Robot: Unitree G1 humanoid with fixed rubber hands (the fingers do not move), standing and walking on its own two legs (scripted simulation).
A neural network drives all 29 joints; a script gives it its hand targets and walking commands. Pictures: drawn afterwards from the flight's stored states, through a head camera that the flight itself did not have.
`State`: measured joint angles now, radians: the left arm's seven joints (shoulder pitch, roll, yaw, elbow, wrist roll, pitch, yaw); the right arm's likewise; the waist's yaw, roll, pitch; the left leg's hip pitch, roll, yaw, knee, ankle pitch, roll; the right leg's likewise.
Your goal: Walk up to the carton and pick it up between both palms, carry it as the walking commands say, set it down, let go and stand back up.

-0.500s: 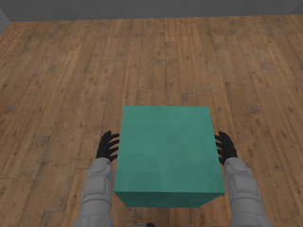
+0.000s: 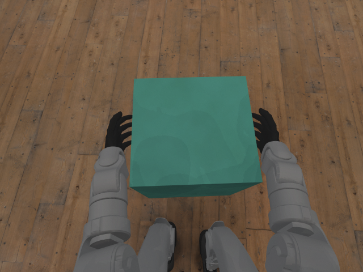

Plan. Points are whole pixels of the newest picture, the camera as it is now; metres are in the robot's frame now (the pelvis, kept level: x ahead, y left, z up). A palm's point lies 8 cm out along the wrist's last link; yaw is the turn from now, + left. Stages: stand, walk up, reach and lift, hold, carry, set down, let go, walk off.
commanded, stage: set down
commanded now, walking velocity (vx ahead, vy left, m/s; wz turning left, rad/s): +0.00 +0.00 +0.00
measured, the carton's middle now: (189, 146) +0.42 +0.01 -0.15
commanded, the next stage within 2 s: none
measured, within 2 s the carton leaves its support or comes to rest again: neither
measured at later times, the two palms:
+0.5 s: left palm (122, 148) +0.41 +0.19 -0.13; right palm (251, 145) +0.42 -0.16 -0.14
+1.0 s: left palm (131, 149) +0.43 +0.18 -0.21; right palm (244, 144) +0.45 -0.16 -0.22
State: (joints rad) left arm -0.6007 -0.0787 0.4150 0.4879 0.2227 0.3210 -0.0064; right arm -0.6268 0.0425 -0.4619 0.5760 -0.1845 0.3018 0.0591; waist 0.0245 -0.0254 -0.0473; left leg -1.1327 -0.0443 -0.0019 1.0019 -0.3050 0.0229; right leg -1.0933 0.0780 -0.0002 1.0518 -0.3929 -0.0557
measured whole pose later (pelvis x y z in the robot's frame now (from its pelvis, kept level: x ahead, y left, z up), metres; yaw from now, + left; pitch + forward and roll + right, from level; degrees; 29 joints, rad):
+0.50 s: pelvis +0.00 +0.00 -0.07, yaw +0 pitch +35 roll -1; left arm -0.71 -0.02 0.41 0.57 0.16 0.28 0.01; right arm -0.70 0.00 -0.41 0.61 -0.12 0.27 0.00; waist 0.03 0.00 -0.13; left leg -1.52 -0.05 -0.01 1.31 -0.41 0.02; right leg -1.46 0.07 -0.04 1.34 -0.50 -0.06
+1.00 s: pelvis -0.03 +0.02 -0.15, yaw -1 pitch +40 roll -1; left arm -0.91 -0.01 0.41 0.60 0.11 0.32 0.11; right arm -0.97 -0.15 -0.42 0.77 -0.10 0.29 0.04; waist 0.04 0.01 -0.11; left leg -1.85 -0.05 0.04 1.58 -0.43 0.05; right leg -1.80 0.07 -0.02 1.63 -0.53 -0.03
